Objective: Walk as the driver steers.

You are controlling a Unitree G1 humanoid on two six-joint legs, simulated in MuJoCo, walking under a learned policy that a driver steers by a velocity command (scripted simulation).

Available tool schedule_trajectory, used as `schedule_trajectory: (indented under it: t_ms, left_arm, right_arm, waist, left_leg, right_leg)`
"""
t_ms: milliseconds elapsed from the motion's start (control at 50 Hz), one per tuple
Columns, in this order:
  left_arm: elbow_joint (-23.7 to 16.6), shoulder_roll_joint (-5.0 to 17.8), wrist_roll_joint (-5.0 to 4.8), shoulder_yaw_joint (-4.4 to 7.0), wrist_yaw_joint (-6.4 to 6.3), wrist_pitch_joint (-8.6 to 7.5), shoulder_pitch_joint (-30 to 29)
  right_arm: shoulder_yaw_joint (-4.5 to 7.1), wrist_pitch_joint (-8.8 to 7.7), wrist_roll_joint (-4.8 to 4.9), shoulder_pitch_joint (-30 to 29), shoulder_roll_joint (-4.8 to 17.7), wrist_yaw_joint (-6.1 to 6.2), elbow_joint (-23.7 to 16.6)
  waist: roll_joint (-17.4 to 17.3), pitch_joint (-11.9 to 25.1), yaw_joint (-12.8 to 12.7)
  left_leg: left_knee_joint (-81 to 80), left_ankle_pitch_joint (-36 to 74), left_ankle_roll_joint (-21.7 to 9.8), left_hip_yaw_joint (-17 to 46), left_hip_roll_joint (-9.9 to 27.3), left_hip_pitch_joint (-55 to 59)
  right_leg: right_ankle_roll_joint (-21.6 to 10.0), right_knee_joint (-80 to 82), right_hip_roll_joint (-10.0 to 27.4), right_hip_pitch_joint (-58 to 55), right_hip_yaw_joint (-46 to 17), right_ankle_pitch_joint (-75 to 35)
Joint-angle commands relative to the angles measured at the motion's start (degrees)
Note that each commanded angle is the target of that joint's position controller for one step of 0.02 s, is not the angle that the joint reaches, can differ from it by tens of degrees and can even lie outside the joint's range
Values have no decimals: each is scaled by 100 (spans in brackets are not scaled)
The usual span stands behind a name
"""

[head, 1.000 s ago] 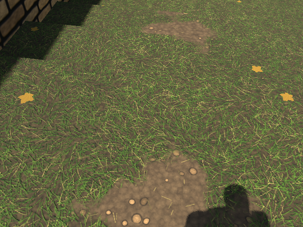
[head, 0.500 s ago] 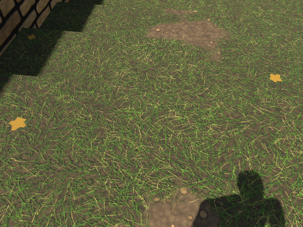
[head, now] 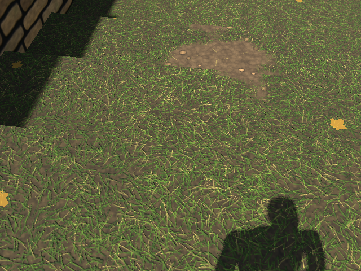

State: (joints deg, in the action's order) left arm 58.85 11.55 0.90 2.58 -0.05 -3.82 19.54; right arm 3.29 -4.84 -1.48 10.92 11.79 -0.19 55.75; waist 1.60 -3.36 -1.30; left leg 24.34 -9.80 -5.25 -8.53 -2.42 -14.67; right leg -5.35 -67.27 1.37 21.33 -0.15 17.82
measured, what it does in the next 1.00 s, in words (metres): walks ahead, turning right: right foot, then left foot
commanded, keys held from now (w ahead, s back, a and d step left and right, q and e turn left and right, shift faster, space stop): w+e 0.82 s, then w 0.18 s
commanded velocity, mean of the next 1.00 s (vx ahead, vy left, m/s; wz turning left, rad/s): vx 0.50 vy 0.00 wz -0.49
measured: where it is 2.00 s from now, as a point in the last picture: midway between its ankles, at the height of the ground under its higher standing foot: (258, 197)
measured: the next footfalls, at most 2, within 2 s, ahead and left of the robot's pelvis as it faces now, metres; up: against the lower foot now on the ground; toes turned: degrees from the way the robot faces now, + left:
right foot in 0.40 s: +0.34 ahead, -0.12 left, +0.00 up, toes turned -18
left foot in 0.96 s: +0.72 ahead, -0.12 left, +0.00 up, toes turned -31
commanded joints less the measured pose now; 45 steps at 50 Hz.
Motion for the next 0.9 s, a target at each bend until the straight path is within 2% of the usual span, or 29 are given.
schedule_trajectory:
  t_ms: [20,80,180,260,280,320,360,380,400,420,440,460,480,500,540,560,620,660,720,820,860,880,900]
  left_arm:
    - [-186,143,93,87,94,153,424]
    - [-451,132,88,103,158,262,-160]
    - [-899,94,47,37,239,241,-1273]
    - [-1207,88,76,-17,274,225,-1946]
    - [-1257,118,89,-9,279,220,-1998]
    - [-1259,215,102,40,269,223,-1826]
    - [-1101,383,117,136,234,224,-1174]
    - [-942,519,128,215,212,195,-619]
    - [-707,767,177,346,160,153,199]
    - [-703,1374,223,517,86,143,465]
    - [-826,1698,95,576,102,216,384]
    - [-785,1512,7,526,56,270,190]
    - [-793,1230,-35,455,20,256,-92]
    - [-832,999,-32,394,2,218,-361]
    - [-885,799,-101,310,-47,107,-543]
    - [-874,826,-121,305,-46,40,-439]
    - [-857,1044,-120,345,-34,-25,-58]
    - [-862,1049,-112,338,-30,-5,253]
    - [-890,1063,-97,329,-34,12,613]
    - [-965,1112,-28,319,-91,55,1010]
    - [-983,1136,9,312,-133,50,1018]
    - [-1002,1139,13,304,-156,41,926]
    - [-1042,1182,8,300,-167,20,738]
  right_arm:
    - [20,-173,46,639,253,52,35]
    - [56,-234,57,879,438,72,81]
    - [11,-234,47,1204,412,112,127]
    - [32,-184,42,1627,558,193,253]
    - [39,-155,35,1683,586,214,279]
    - [67,-102,16,1619,702,258,269]
    - [124,-18,-13,1483,873,282,213]
    - [152,34,-8,1436,954,263,155]
    - [167,61,22,1298,995,213,45]
    - [75,55,78,1376,507,142,-251]
    - [96,5,121,1115,546,48,-665]
    - [114,-58,62,439,715,19,-795]
    - [86,-136,101,369,681,4,-854]
    - [97,-137,78,497,663,28,-754]
    - [85,74,-122,703,574,14,-729]
    - [86,169,-151,679,545,-13,-774]
    - [67,313,-140,194,508,-58,-1021]
    - [65,345,-124,-316,571,-57,-1229]
    - [40,358,-103,-903,600,-67,-1473]
    - [-67,291,-57,-1747,583,-117,-1880]
    - [-100,227,-24,-1816,606,-131,-1996]
    - [-97,198,-23,-1640,645,-127,-1980]
    - [-68,173,-28,-1250,719,-105,-1886]
  waist:
    - [-456,108,-40]
    - [-487,-54,-45]
    - [-514,-275,150]
    - [-523,-333,350]
    - [-536,-324,339]
    - [-661,-153,179]
    - [-802,239,-136]
    - [-786,567,-351]
    - [-500,968,-773]
    - [479,1488,-656]
    - [880,1831,-474]
    - [64,1053,-474]
    - [-123,514,-276]
    - [-474,223,16]
    - [-344,251,296]
    - [-280,302,323]
    - [-92,242,225]
    - [32,139,38]
    - [140,133,-188]
    - [226,75,-467]
    - [304,59,-444]
    - [346,68,-331]
    - [378,139,-116]
  left_leg:
    - [-1561,806,-389,1367,1660,563]
    - [-1679,1220,-306,801,1598,651]
    - [-1671,1927,-152,63,1401,900]
    - [-1479,2648,-141,-258,1613,1603]
    - [-1333,3007,-134,-334,1673,1812]
    - [-771,4483,-99,-533,1752,2116]
    - [374,5651,-116,-655,1804,2253]
    - [1324,5461,-112,-653,1814,2083]
    - [2758,4374,44,-722,1693,1311]
    - [4744,470,282,-689,1120,-592]
    - [6121,-2233,480,387,-20,-2312]
    - [5982,-1597,417,1001,460,-2987]
    - [5500,-1071,400,975,667,-2885]
    - [4958,-850,421,988,848,-2509]
    - [4413,-767,595,1018,983,-1866]
    - [4281,-766,674,970,970,-1808]
    - [3707,-307,850,830,950,-2100]
    - [3258,95,899,814,928,-2465]
    - [2634,549,890,848,807,-2770]
    - [1653,731,756,821,474,-2857]
    - [1211,731,605,780,384,-2524]
    - [958,696,498,796,347,-2102]
    - [725,560,359,759,239,-1422]
  right_leg:
    - [52,-28,369,788,-229,-339]
    - [125,239,469,1392,-107,-868]
    - [189,1780,389,1629,262,-1777]
    - [15,2785,213,1493,729,-1730]
    - [-66,2919,147,1443,799,-1560]
    - [-288,3063,-118,1046,971,-1080]
    - [-561,3138,-491,320,1098,-473]
    - [-708,3386,-656,-342,1049,-336]
    - [-933,3940,-554,-1560,641,-472]
    - [-1465,4086,1013,-3102,-1544,-228]
    - [-2198,5022,1920,-3861,-4371,-436]
    - [-1933,5199,1740,-3404,-3474,-496]
    - [-1682,5300,1575,-2655,-2814,-907]
    - [-1389,5376,1253,-2028,-2278,-1566]
    - [-1171,5434,790,-1407,-1608,-2355]
    - [-1171,5427,683,-1344,-1511,-2683]
    - [-1062,5479,478,-1250,-1357,-2950]
    - [-936,5493,442,-1416,-1449,-3019]
    - [-806,5383,428,-1842,-1606,-3145]
    - [-837,5016,494,-2486,-1879,-3564]
    - [-757,4904,597,-2604,-1916,-3838]
    - [-657,4844,629,-2535,-1909,-3982]
    - [-524,4673,619,-2346,-1829,-4451]
Keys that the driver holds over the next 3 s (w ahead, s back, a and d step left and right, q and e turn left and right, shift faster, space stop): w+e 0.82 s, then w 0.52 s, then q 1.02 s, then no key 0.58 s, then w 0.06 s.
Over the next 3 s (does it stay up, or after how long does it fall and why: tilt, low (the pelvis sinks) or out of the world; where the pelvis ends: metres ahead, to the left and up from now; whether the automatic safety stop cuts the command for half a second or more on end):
stays up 0.74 -0.29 0.00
